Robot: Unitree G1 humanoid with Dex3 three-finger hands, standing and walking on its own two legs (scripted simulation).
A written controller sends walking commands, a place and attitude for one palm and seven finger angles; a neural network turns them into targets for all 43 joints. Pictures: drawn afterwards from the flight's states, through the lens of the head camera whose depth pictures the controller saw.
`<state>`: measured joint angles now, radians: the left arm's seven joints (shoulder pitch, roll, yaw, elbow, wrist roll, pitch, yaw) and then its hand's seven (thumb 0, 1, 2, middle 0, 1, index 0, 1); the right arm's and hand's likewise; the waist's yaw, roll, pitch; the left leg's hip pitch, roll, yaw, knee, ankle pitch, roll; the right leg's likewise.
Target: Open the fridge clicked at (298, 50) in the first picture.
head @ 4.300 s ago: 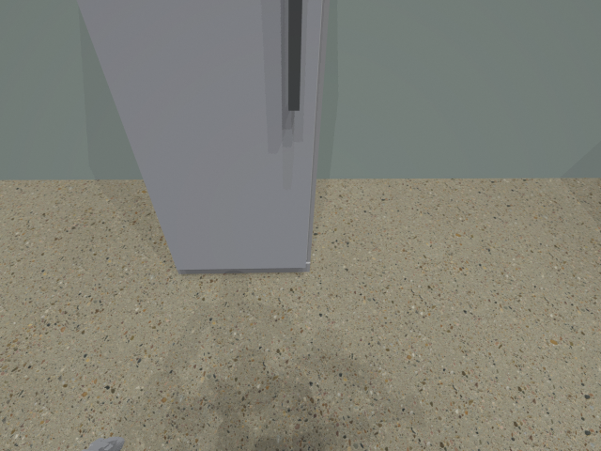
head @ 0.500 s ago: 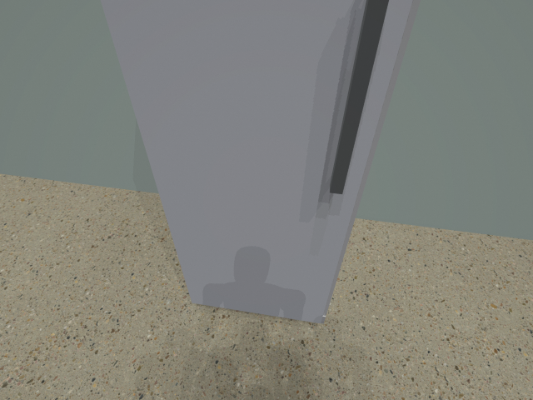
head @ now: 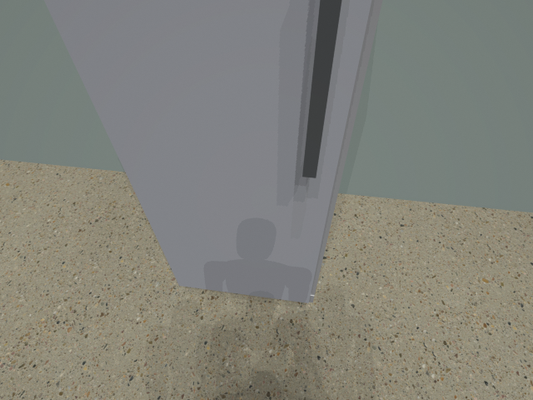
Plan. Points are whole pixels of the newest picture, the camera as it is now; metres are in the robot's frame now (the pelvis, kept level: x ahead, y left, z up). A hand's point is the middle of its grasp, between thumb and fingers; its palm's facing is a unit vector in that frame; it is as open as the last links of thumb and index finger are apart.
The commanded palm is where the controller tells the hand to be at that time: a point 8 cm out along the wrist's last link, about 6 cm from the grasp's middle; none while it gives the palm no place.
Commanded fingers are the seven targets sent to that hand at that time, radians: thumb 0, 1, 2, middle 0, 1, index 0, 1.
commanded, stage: come to a stop and stand still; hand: right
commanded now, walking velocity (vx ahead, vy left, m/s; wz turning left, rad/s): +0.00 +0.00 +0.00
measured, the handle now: (322, 66) +0.54 -0.06 +0.24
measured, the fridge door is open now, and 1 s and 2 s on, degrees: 0 0 0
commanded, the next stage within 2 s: look again from close up in 0.26 s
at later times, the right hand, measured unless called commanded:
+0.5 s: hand out of the picture +0.00 -0.18 -0.18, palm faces +0.02 +0.98 -0.22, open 7.3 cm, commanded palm none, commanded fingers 0.00 -0.90 -0.90 0.20 0.30 0.20 0.30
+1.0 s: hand out of the picture -0.04 -0.15 -0.17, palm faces +0.02 +0.98 -0.20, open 7.3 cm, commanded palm none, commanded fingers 0.00 -0.90 -0.90 0.20 0.30 0.20 0.30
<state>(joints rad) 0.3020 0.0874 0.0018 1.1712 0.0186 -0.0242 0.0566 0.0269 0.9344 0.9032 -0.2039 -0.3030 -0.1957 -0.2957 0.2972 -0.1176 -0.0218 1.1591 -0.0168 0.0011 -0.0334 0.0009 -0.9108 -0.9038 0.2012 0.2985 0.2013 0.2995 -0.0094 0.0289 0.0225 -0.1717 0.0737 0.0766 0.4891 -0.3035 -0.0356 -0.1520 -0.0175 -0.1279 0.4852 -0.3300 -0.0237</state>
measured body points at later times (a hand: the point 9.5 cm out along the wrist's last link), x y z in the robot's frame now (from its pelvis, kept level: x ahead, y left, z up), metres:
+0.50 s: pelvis -0.01 -0.01 +0.00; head +0.01 +0.00 +0.45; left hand +0.00 +0.22 -0.16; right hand +0.00 -0.23 -0.16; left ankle -0.03 +0.14 -0.74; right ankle -0.04 -0.09 -0.74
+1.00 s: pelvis -0.03 +0.02 +0.00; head -0.02 +0.03 +0.45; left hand -0.03 +0.24 -0.16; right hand -0.04 -0.20 -0.15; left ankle -0.03 +0.14 -0.74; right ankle -0.04 -0.09 -0.74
